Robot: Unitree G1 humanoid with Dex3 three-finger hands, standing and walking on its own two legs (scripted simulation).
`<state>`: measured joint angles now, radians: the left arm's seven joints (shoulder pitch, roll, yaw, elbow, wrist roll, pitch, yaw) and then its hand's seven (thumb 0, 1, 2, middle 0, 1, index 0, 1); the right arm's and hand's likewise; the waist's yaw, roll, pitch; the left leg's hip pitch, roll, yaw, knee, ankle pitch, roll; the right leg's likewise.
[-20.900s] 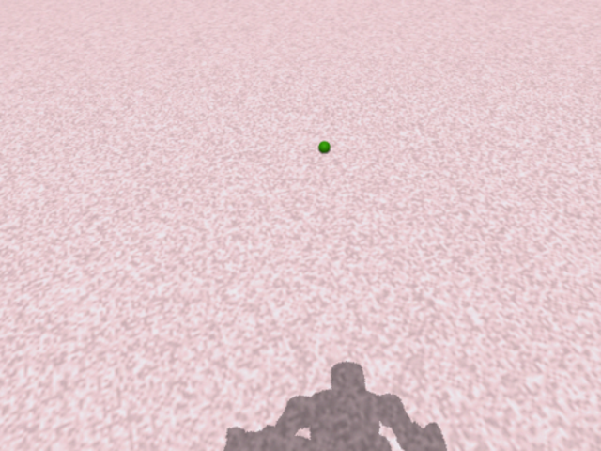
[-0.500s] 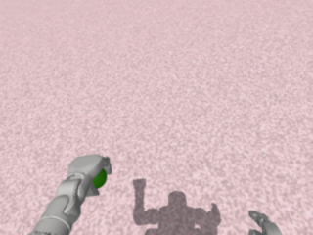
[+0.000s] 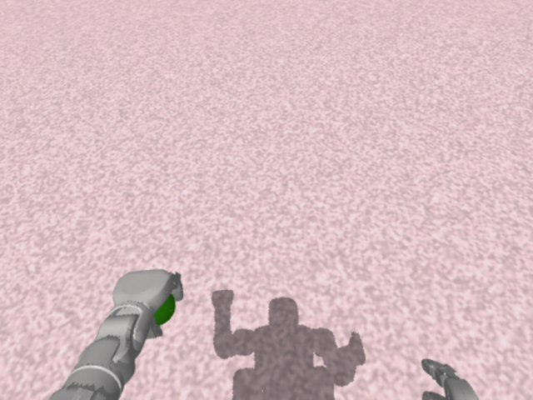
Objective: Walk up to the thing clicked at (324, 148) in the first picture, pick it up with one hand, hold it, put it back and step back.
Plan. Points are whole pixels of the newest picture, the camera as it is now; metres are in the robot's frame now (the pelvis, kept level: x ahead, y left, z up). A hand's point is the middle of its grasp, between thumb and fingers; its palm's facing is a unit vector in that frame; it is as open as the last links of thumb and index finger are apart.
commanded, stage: crouch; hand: left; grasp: from above
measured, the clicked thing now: (156, 306) +0.31 +0.22 -0.09
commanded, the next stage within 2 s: lower in 1.66 s
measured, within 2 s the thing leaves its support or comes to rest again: neither
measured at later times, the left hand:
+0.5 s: hand (183, 328) +0.35 +0.23 -0.33, palm faces -0.44 +0.02 -0.90, open 8.2 cm
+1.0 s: hand (193, 341) +0.36 +0.24 -0.50, palm faces -0.46 -0.01 -0.89, open 8.2 cm
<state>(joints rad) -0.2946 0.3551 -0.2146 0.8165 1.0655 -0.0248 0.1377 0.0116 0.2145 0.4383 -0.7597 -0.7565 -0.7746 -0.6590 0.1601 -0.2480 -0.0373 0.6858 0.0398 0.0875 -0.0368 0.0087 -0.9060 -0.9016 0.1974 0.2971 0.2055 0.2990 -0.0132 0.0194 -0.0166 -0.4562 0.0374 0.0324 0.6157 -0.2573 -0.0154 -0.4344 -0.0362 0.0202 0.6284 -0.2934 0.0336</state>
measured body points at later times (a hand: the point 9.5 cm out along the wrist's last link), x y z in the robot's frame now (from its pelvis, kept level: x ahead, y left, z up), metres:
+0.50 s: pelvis -0.05 +0.01 -0.20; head +0.11 +0.01 +0.22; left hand +0.37 +0.23 -0.27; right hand +0.01 -0.27 -0.33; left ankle +0.03 +0.13 -0.72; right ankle +0.01 -0.14 -0.72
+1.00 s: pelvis -0.06 +0.00 -0.33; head +0.16 +0.04 +0.06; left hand +0.38 +0.24 -0.45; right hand +0.03 -0.28 -0.46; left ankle +0.03 +0.13 -0.72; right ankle +0.01 -0.14 -0.72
